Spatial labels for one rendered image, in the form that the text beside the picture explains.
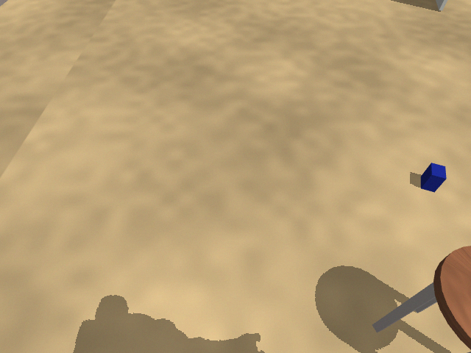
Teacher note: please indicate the stool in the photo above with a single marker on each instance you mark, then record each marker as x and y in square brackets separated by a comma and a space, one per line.
[451, 289]

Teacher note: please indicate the carton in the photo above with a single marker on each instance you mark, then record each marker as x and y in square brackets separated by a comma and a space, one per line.
[433, 177]

